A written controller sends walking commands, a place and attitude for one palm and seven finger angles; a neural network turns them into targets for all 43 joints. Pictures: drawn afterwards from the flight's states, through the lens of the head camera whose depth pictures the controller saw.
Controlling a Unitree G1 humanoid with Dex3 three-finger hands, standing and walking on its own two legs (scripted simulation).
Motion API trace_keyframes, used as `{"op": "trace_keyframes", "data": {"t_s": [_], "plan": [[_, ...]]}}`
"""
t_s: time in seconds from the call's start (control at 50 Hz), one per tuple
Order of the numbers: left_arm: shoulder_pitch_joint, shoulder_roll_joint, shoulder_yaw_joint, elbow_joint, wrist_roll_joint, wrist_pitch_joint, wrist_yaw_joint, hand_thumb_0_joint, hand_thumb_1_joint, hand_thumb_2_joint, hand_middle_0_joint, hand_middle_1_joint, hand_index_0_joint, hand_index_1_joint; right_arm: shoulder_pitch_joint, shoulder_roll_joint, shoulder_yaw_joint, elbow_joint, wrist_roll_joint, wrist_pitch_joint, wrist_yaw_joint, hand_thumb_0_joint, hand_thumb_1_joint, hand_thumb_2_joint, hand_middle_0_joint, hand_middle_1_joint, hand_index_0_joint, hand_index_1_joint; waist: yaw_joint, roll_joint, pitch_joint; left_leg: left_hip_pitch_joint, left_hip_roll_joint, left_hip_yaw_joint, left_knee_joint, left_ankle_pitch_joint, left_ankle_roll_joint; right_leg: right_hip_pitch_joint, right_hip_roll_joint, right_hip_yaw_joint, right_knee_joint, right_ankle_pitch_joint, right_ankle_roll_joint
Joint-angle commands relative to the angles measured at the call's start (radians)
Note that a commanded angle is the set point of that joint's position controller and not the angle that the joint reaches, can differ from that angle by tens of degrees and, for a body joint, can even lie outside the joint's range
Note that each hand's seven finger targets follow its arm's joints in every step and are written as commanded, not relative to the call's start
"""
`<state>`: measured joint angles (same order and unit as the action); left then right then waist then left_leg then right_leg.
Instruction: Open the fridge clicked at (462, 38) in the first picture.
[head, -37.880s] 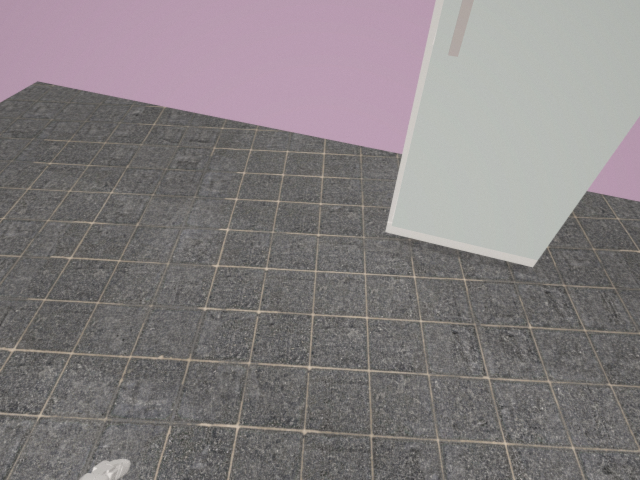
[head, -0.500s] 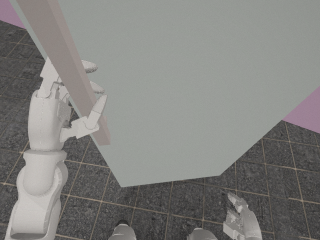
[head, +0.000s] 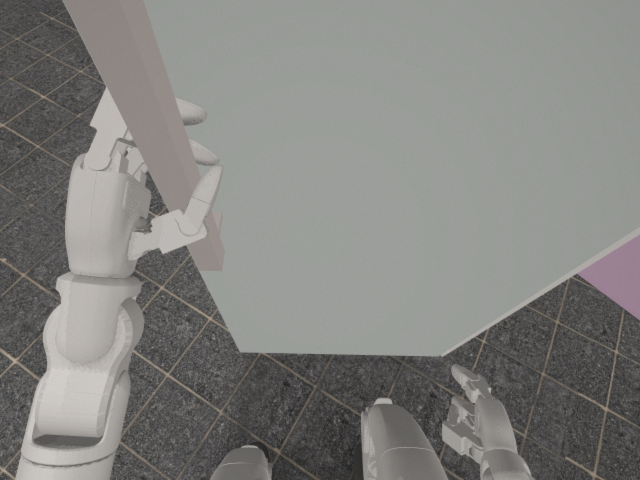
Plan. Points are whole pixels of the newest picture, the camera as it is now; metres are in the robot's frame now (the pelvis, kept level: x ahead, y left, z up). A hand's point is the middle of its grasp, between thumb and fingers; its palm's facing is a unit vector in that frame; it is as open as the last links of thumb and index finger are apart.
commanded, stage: walk backward, drawing the door open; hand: left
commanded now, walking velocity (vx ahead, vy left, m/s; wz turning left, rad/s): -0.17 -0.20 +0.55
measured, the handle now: (170, 117) +0.36 +0.14 +0.24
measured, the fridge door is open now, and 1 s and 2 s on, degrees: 45 74 72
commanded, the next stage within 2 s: stop walking and hold the door back in 0.84 s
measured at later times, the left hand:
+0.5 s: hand (227, 361) +0.20 +0.09 +0.19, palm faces +0.42 -0.90 -0.14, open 6.8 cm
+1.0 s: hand out of the picture +0.09 +0.02 +0.19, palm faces +0.75 -0.63 -0.22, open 6.8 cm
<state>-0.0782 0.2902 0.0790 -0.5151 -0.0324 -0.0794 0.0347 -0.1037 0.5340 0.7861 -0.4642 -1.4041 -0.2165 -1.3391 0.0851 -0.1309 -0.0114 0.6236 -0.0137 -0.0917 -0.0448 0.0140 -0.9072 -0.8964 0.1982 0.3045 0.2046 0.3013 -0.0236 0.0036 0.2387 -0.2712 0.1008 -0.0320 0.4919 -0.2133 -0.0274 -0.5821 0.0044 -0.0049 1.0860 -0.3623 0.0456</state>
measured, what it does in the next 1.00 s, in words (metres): steps to the right, turning left: right foot, then left foot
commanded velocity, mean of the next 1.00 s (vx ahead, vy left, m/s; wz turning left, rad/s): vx -0.14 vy -0.15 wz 0.56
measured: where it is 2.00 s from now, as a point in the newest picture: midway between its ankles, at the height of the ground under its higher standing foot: outside the picture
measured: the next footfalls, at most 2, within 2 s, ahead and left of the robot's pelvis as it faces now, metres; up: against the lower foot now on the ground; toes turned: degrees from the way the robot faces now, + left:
right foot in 0.20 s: +0.07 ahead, -0.26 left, +0.00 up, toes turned +4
left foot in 0.48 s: -0.03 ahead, -0.06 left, +0.00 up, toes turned +25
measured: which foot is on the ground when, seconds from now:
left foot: down 0.00-0.18, up 0.20-0.46, down 0.48-0.86, up 0.88-1.00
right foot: up 0.00-0.18, down 0.20-0.48, up 0.50-0.84, down 0.86-1.00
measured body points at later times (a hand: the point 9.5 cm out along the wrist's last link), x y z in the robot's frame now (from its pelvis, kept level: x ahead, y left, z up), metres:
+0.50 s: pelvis -0.05 -0.15 -0.03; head +0.01 -0.12 +0.42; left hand +0.17 +0.13 +0.20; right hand +0.20 -0.36 -0.10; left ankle -0.06 -0.07 -0.75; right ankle +0.03 -0.26 -0.74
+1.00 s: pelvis -0.06 -0.31 -0.01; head -0.02 -0.30 +0.44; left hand +0.04 +0.04 +0.20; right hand +0.22 -0.40 -0.11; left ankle -0.12 -0.20 -0.66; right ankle +0.01 -0.42 -0.74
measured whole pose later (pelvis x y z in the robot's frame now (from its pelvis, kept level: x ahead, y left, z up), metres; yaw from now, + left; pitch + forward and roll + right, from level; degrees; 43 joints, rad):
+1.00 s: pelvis -0.06 -0.31 -0.01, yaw +34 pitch +0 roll +0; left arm 0.00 0.30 0.25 -0.37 -0.09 -0.06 0.11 -0.06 0.61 0.82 -0.46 -1.40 -0.23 -1.35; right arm 0.09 -0.21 0.00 0.65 0.01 -0.04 -0.07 0.01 -0.91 -0.90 0.20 0.31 0.21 0.30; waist -0.01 0.03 0.11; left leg -0.58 -0.01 -0.04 1.18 -0.51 -0.06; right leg -0.24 -0.05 -0.07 0.53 -0.28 0.01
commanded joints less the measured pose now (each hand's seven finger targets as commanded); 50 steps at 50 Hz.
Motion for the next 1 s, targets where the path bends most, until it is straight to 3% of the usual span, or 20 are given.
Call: {"op": "trace_keyframes", "data": {"t_s": [0.0,0.12,0.14,0.18,0.2,0.24,0.36,0.42,0.44,0.46,0.48,0.5,0.6,0.76,0.8,0.84,0.86,0.88,0.9,0.98], "plan": [[-0.248,0.083,0.100,-0.264,-0.006,-0.086,0.027,0.000,0.900,0.900,-0.450,-1.400,-0.450,-1.400,-0.003,-0.179,-0.073,-0.115,0.025,-0.060,-0.007,0.000,-0.900,-0.900,0.200,0.300,0.200,0.300,0.005,0.277,-0.462,0.210,0.156,-0.068,-0.103,0.438,0.108,0.161,-0.014,-0.005,-0.190,0.097,0.027],[-0.229,0.117,0.166,-0.182,-0.026,-0.086,0.059,0.000,0.900,0.900,-0.450,-1.400,-0.450,-1.400,-0.043,-0.168,-0.051,-0.159,0.045,-0.057,0.003,0.000,-0.900,-0.900,0.200,0.300,0.200,0.300,0.029,0.298,-0.443,-0.001,0.114,-0.137,0.015,0.179,0.095,0.490,0.031,-0.074,-0.607,0.123,0.044],[-0.247,0.153,0.186,-0.188,-0.023,-0.087,0.062,0.000,0.900,0.900,-0.450,-1.400,-0.450,-1.400,-0.022,-0.148,-0.044,-0.154,0.051,-0.056,0.003,0.000,-0.900,-0.900,0.200,0.300,0.200,0.300,0.024,0.132,-0.461,-0.006,0.014,-0.071,0.139,0.028,0.047,0.532,-0.025,-0.051,-0.741,0.229,0.040],[-0.201,0.288,0.293,-0.198,-0.014,-0.078,0.072,0.000,0.900,0.900,-0.450,-1.400,-0.450,-1.400,-0.071,-0.106,-0.036,-0.176,0.037,-0.038,-0.015,0.000,-0.900,-0.900,0.200,0.300,0.200,0.300,0.056,-0.367,-0.473,-0.236,-0.146,0.011,0.706,-0.475,0.000,0.458,-0.382,0.271,-0.805,0.387,-0.126],[-0.161,0.273,0.307,-0.139,-0.013,-0.068,0.091,0.000,0.900,0.900,-0.450,-1.400,-0.450,-1.400,-0.078,-0.116,-0.026,-0.150,0.028,-0.037,-0.028,0.000,-0.900,-0.900,0.200,0.300,0.200,0.300,0.055,-0.198,-0.438,-0.261,-0.111,-0.048,0.810,-0.455,0.011,0.416,-0.428,0.245,-0.783,0.484,-0.185],[-0.163,0.264,0.319,-0.252,-0.026,-0.085,0.090,0.000,0.900,0.900,-0.450,-1.400,-0.450,-1.400,-0.100,-0.141,-0.038,-0.163,0.029,-0.015,-0.021,0.000,-0.900,-0.900,0.200,0.300,0.200,0.300,0.031,-0.204,-0.452,-0.324,-0.055,-0.022,0.883,-0.384,-0.019,0.507,-0.400,0.164,-0.681,0.507,-0.221],[-0.129,0.183,0.262,-0.266,-0.042,-0.096,0.099,0.000,0.900,0.900,-0.450,-1.400,-0.450,-1.400,-0.085,-0.126,-0.027,-0.189,0.017,0.026,-0.047,0.000,-0.900,-0.900,0.200,0.300,0.200,0.300,0.033,-0.237,-0.468,-0.162,-0.068,0.135,0.374,-0.352,-0.007,0.544,-0.322,-0.072,-0.611,0.665,-0.191],[-0.132,0.141,0.200,-0.262,-0.051,-0.086,0.092,0.000,0.900,0.900,-0.450,-1.400,-0.450,-1.400,-0.025,-0.143,-0.037,-0.188,0.014,0.026,-0.053,0.000,-0.900,-0.900,0.200,0.300,0.200,0.300,-0.003,-0.094,-0.502,0.034,-0.069,0.154,0.025,-0.110,-0.003,0.462,-0.267,-0.128,-0.479,0.576,-0.140],[-0.175,0.124,0.169,-0.281,-0.054,-0.084,0.089,0.000,0.900,0.900,-0.450,-1.400,-0.450,-1.400,0.007,-0.166,-0.050,-0.192,0.018,0.025,-0.053,0.000,-0.900,-0.900,0.200,0.300,0.200,0.300,-0.038,0.010,-0.522,0.243,0.002,0.036,-0.085,0.078,0.021,0.285,-0.224,-0.142,-0.310,0.445,-0.093],[-0.212,0.112,0.141,-0.316,-0.061,-0.101,0.082,0.000,0.900,0.900,-0.450,-1.400,-0.450,-1.400,-0.005,-0.211,-0.064,-0.204,0.013,0.008,-0.049,0.000,-0.900,-0.900,0.200,0.300,0.200,0.300,-0.023,0.292,-0.503,0.408,0.301,-0.393,-0.163,0.555,0.149,-0.023,-0.065,-0.144,-0.084,-0.039,-0.008],[-0.243,0.138,0.130,-0.313,-0.023,-0.122,0.066,0.000,0.900,0.900,-0.450,-1.400,-0.450,-1.400,0.002,-0.192,-0.049,-0.175,0.004,-0.006,-0.029,0.000,-0.900,-0.900,0.200,0.300,0.200,0.300,0.012,0.291,-0.519,0.439,0.450,-0.583,-0.115,0.919,0.246,-0.091,-0.052,-0.002,0.036,-0.275,-0.001],[-0.282,0.172,0.174,-0.314,-0.009,-0.134,0.052,0.000,0.900,0.900,-0.450,-1.400,-0.450,-1.400,-0.007,-0.181,-0.049,-0.164,0.000,-0.016,-0.013,0.000,-0.900,-0.900,0.200,0.300,0.200,0.300,0.007,0.270,-0.538,0.453,0.441,-0.600,-0.118,0.852,0.239,-0.094,-0.058,0.051,0.110,-0.241,-0.011],[-0.216,0.127,0.140,-0.288,-0.016,-0.085,0.052,0.000,0.900,0.900,-0.450,-1.400,-0.450,-1.400,-0.012,-0.192,-0.071,-0.126,0.021,-0.027,-0.004,0.000,-0.900,-0.900,0.200,0.300,0.200,0.300,0.014,0.259,-0.466,0.295,0.207,-0.184,-0.083,0.486,0.141,0.023,-0.033,0.038,-0.072,0.018,0.014],[-0.206,0.141,0.174,-0.193,-0.045,-0.071,0.077,0.000,0.900,0.900,-0.450,-1.400,-0.450,-1.400,-0.024,-0.175,-0.034,-0.146,0.027,-0.045,-0.003,0.000,-0.900,-0.900,0.200,0.300,0.200,0.300,0.016,0.337,-0.475,0.136,0.153,-0.215,-0.088,0.286,0.138,0.338,0.050,-0.043,-0.485,-0.049,0.025],[-0.200,0.188,0.222,-0.180,-0.047,-0.073,0.083,0.000,0.900,0.900,-0.450,-1.400,-0.450,-1.400,-0.017,-0.173,-0.033,-0.145,0.033,-0.042,-0.006,0.000,-0.900,-0.900,0.200,0.300,0.200,0.300,0.028,0.236,-0.475,0.055,0.077,-0.152,-0.009,0.149,0.087,0.488,0.046,-0.061,-0.710,0.157,0.026],[-0.214,0.275,0.264,-0.179,-0.036,-0.069,0.084,0.000,0.900,0.900,-0.450,-1.400,-0.450,-1.400,-0.039,-0.116,-0.018,-0.165,0.036,-0.020,-0.006,0.000,-0.900,-0.900,0.200,0.300,0.200,0.300,0.028,-0.246,-0.439,-0.174,-0.133,0.028,0.369,-0.303,-0.019,0.513,-0.257,0.184,-0.854,0.322,-0.081],[-0.202,0.305,0.309,-0.163,-0.032,-0.068,0.089,0.000,0.900,0.900,-0.450,-1.400,-0.450,-1.400,-0.086,-0.125,-0.017,-0.170,0.034,-0.020,-0.019,0.000,-0.900,-0.900,0.200,0.300,0.200,0.300,0.056,-0.291,-0.438,-0.249,-0.146,-0.006,0.662,-0.416,-0.009,0.411,-0.386,0.295,-0.825,0.413,-0.161],[-0.221,0.280,0.307,-0.145,-0.030,-0.070,0.097,0.000,0.900,0.900,-0.450,-1.400,-0.450,-1.400,-0.081,-0.121,0.002,-0.152,0.018,-0.013,-0.019,0.000,-0.900,-0.900,0.200,0.300,0.200,0.300,0.045,-0.165,-0.438,-0.294,-0.109,-0.048,0.765,-0.385,-0.005,0.413,-0.408,0.189,-0.778,0.426,-0.184],[-0.198,0.308,0.339,-0.171,-0.042,-0.065,0.102,0.000,0.900,0.900,-0.450,-1.400,-0.450,-1.400,-0.081,-0.152,-0.037,-0.137,0.033,-0.013,-0.019,0.000,-0.900,-0.900,0.200,0.300,0.200,0.300,0.031,-0.258,-0.454,-0.334,-0.098,-0.058,0.802,-0.398,-0.022,0.473,-0.404,0.244,-0.745,0.510,-0.193],[-0.270,0.214,0.278,0.101,-0.030,-0.066,0.113,0.000,0.900,0.900,-0.450,-1.400,-0.450,-1.400,-0.086,-0.145,-0.001,-0.121,0.020,0.018,-0.044,0.000,-0.900,-0.900,0.200,0.300,0.200,0.300,0.028,-0.157,-0.451,-0.321,-0.086,0.013,0.679,-0.280,-0.024,0.578,-0.343,0.064,-0.654,0.779,-0.156]]}}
